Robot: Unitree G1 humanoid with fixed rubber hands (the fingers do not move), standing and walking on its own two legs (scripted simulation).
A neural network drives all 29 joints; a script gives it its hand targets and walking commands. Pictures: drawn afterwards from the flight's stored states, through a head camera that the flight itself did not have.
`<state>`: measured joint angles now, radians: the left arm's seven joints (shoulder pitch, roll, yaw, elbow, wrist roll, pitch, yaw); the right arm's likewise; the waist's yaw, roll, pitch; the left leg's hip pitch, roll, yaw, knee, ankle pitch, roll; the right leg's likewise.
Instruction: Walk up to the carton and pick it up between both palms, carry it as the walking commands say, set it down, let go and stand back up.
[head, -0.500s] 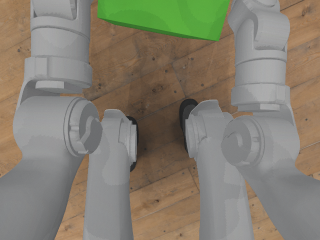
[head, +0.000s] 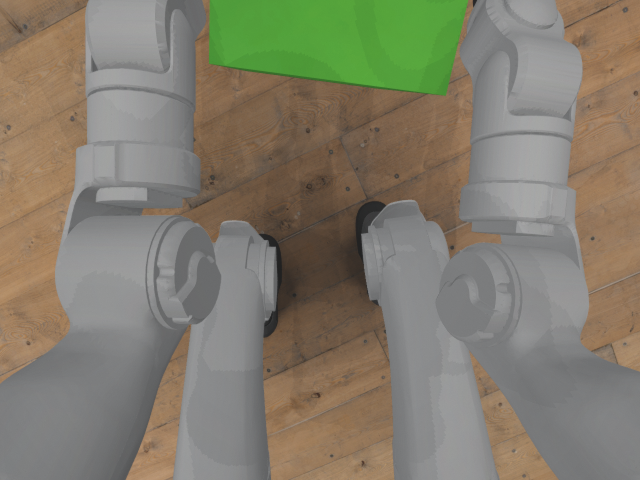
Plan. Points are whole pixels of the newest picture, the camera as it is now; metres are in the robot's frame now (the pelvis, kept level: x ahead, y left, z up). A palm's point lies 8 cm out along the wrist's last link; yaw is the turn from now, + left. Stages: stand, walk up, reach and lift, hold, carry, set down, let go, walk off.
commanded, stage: reach and lift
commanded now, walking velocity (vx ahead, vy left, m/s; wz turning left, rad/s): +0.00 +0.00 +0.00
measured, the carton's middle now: out of the picture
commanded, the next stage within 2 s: none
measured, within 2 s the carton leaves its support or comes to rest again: neither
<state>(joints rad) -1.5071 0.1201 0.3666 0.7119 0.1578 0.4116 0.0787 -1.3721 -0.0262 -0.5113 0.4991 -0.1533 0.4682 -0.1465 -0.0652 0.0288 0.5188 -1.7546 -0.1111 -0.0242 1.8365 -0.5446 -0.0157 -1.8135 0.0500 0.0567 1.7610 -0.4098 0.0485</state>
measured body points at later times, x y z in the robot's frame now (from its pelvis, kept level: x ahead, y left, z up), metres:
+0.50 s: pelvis +0.00 +0.00 +0.05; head +0.33 -0.02 +0.33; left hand +0.57 +0.09 -0.04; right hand +0.52 -0.18 -0.05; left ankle +0.12 +0.11 -0.46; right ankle +0.16 -0.13 -0.46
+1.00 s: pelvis +0.00 +0.00 +0.10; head +0.31 -0.03 +0.42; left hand +0.55 +0.08 +0.03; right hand +0.50 -0.18 +0.02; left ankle +0.12 +0.11 -0.46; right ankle +0.16 -0.13 -0.46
